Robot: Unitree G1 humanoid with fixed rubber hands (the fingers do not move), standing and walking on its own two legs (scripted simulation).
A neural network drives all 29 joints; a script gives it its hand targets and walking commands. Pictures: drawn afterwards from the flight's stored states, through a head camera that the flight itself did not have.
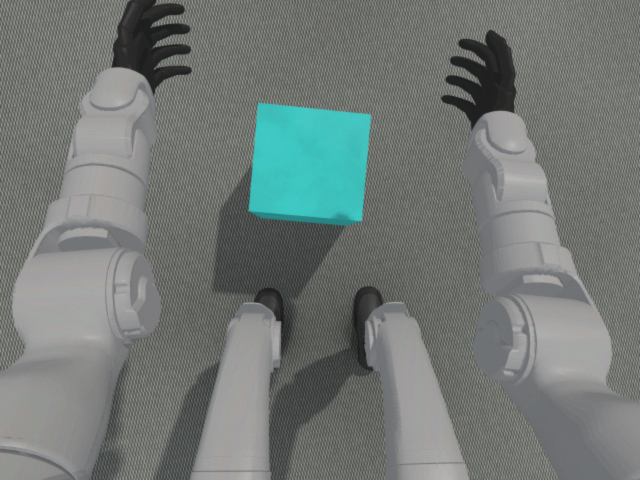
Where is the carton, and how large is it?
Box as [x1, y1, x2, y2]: [249, 103, 370, 225]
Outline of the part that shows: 258,103 249,211 263,218 341,225 346,225 360,221 362,212 370,114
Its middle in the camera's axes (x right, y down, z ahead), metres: -0.02 -0.14 +0.84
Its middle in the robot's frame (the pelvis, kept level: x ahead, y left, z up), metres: +0.49 +0.02 -0.52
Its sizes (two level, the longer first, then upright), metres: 0.210 0.200 0.250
